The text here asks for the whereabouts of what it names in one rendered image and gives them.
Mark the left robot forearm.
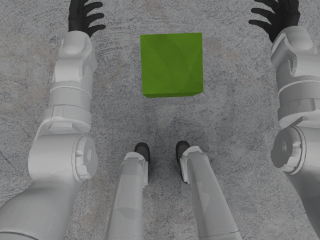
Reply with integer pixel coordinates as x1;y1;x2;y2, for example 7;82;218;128
28;30;98;177

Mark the robot right hand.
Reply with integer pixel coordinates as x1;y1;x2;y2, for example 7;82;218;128
248;0;301;43

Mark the carton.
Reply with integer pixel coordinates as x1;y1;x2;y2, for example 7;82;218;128
140;32;204;98

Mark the right robot forearm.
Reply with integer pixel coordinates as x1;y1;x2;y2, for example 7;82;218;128
270;26;320;129

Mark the right robot shin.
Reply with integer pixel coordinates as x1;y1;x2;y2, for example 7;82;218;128
182;146;209;161

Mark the robot left upper arm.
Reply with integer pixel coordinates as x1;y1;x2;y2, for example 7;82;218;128
0;133;98;240

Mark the robot left hand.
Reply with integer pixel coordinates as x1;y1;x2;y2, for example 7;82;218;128
68;0;106;38

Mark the left robot thigh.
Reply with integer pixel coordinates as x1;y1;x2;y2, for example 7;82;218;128
104;157;148;240

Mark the robot right upper arm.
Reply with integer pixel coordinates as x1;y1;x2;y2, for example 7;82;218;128
270;125;320;240

